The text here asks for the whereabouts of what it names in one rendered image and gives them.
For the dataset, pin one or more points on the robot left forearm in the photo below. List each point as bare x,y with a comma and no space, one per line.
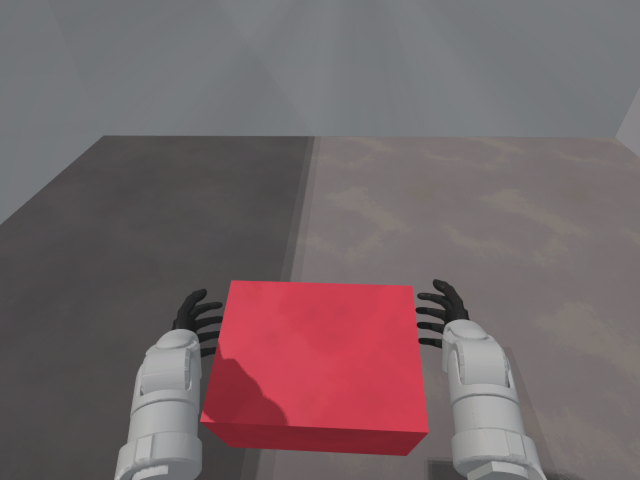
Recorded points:
163,441

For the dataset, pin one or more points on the left robot hand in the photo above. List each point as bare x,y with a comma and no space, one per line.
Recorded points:
187,314

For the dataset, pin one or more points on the right robot hand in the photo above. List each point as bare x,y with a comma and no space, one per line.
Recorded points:
451,302

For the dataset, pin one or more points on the robot right forearm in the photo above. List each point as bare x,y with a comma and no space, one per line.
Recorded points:
490,442

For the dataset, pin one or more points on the carton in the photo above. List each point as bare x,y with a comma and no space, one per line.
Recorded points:
322,367

